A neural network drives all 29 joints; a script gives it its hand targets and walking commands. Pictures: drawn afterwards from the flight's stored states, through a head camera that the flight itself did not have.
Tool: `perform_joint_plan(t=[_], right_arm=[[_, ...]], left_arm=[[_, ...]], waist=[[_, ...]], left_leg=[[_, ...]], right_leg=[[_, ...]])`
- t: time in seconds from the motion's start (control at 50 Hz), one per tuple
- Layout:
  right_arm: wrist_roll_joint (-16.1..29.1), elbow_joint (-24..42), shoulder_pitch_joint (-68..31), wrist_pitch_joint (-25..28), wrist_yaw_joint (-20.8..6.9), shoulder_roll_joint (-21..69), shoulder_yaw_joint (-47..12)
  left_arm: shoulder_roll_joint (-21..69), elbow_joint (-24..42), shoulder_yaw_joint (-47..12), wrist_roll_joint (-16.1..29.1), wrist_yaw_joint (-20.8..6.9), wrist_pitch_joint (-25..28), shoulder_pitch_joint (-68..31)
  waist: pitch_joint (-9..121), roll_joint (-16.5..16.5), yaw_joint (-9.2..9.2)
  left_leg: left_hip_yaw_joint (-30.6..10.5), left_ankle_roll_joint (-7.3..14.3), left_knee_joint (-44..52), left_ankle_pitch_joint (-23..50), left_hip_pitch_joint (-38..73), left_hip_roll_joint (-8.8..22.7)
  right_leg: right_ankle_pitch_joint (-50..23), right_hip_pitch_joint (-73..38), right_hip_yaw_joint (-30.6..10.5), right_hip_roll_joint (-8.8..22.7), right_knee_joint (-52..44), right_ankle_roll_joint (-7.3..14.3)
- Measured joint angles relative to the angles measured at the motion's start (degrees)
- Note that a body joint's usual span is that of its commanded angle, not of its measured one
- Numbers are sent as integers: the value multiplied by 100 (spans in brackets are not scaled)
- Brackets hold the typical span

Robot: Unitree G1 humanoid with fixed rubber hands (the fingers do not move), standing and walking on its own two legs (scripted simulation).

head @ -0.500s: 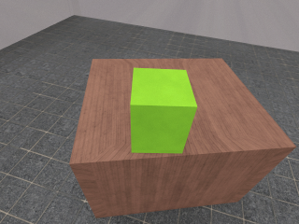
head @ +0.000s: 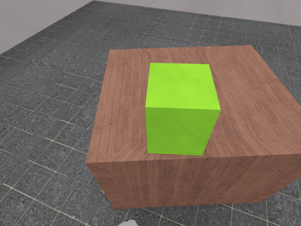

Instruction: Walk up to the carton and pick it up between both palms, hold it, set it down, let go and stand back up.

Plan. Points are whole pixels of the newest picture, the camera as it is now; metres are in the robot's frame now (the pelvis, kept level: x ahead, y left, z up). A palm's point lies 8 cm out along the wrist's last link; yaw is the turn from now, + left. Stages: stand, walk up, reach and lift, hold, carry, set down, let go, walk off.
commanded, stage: walk up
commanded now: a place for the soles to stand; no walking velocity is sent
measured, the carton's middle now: (176, 110) +0.50 -0.04 -0.01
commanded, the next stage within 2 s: none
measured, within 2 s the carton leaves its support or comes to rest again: neither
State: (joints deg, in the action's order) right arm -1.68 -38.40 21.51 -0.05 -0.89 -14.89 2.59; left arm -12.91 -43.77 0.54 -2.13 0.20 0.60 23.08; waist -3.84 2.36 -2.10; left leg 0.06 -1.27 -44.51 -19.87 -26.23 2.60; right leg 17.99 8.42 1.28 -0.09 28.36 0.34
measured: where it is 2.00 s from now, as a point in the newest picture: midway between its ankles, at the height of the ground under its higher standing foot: outside the picture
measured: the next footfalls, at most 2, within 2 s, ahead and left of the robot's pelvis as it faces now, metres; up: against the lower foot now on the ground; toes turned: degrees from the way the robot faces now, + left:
left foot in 0.06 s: +0.14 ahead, +0.13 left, +0.00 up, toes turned +2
right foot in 0.46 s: +0.05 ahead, -0.16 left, +0.00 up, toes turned -1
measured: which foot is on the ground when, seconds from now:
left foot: up 0.00-0.04, down 0.06-0.50, up 0.52-0.66, down 0.68-1.00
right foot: down 0.00-0.08, up 0.10-0.44, down 0.46-1.00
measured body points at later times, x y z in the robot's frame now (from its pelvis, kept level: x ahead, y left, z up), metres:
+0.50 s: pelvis +0.01 -0.02 -0.02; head +0.03 -0.01 +0.43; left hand +0.11 +0.25 -0.14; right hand +0.07 -0.31 -0.13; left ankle +0.10 +0.12 -0.73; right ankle +0.01 -0.16 -0.74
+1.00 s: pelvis +0.04 -0.03 +0.00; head +0.04 -0.03 +0.45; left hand +0.15 +0.21 -0.12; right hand +0.12 -0.29 -0.12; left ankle +0.04 +0.09 -0.73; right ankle +0.01 -0.16 -0.73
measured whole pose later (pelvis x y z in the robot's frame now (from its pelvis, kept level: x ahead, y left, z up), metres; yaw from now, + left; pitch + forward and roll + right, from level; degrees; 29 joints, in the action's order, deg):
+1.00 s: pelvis +0.04 -0.03 +0.00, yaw -2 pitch -1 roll +0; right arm -0.1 -40.2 17.9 -0.4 -0.6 -14.5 -0.5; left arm -14.2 -41.7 -0.4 -0.1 -0.7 -0.5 15.7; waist -1.2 -0.3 0.6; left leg 0.9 0.0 -32.2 -16.8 -14.6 0.9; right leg 18.3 12.0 2.1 1.6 31.2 -0.7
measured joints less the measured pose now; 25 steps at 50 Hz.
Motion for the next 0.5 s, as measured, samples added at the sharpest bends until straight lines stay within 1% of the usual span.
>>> perform_joint_plan(t=[0.04,0.06,0.08,0.1,0.14,0.18,0.24,0.28,0.36,0.4,0.44,0.46,0.48,0.5], right_arm=[[19,126,-100,96,17,39,-27],[8,188,-121,132,35,27,-49],[-16,184,-193,143,67,68,-66],[-36,192,-267,121,98,114,-103],[-36,245,-388,49,160,165,-215],[0,268,-502,6,212,206,-291],[-17,318,-552,6,268,207,-348],[-62,311,-535,-13,297,146,-337],[-76,216,-476,-85,307,-32,-243],[-70,131,-482,-130,290,-120,-189],[-37,74,-478,-192,247,-203,-155],[-16,53,-469,-229,216,-250,-137],[-5,8,-476,-266,185,-314,-102],[30,-43,-446,-306,161,-338,-72]], left_arm=[[-77,-15,0,59,-24,-64,-24],[-105,-7,-3,98,-35,-95,-19],[-162,-21,9,128,-45,-138,-64],[-218,-27,25,154,-51,-200,-127],[-303,43,63,153,-39,-352,-200],[-384,102,103,93,-16,-457,-292],[-500,181,178,35,-23,-492,-485],[-545,245,212,42,-53,-500,-592],[-545,315,240,58,-124,-507,-695],[-520,347,256,83,-152,-483,-705],[-502,361,264,118,-173,-408,-657],[-484,351,266,127,-179,-359,-619],[-412,296,264,123,-179,-323,-621],[-360,265,241,120,-179,-303,-584]], waist=[[-97,-43,-5],[-104,-31,-1],[-146,-135,28],[-188,-250,22],[-224,-367,-10],[-293,-434,42],[-417,-526,164],[-484,-557,209],[-466,-532,307],[-435,-494,334],[-361,-446,342],[-310,-388,338],[-320,-217,361],[-277,-113,379]], left_leg=[[72,29,669,688,237,12],[87,80,923,1000,385,10],[139,181,857,969,395,-73],[211,243,696,846,366,-136],[332,317,484,621,336,-92],[375,339,489,576,381,-11],[349,310,662,705,432,52],[341,301,734,759,449,91],[345,271,747,789,378,159],[356,227,707,782,325,196],[361,155,555,714,231,251],[343,104,411,640,158,300],[241,78,244,518,115,399],[134,59,85,182,87,413]], right_leg=[[236,45,-28,69,348,-76],[407,110,-37,80,601,-133],[594,184,-72,174,885,-186],[717,300,-157,233,1194,-162],[1251,664,-290,148,2004,-134],[1439,971,-236,80,2606,-140],[1358,1306,-205,62,2992,-163],[1250,1430,-231,100,3008,-186],[1055,1495,-292,200,2652,-240],[923,1367,-298,237,2206,-220],[568,1081,-224,241,1516,-157],[263,938,-180,201,1197,-116],[125,877,-91,99,1162,-119],[150,839,-24,52,1195,-129]])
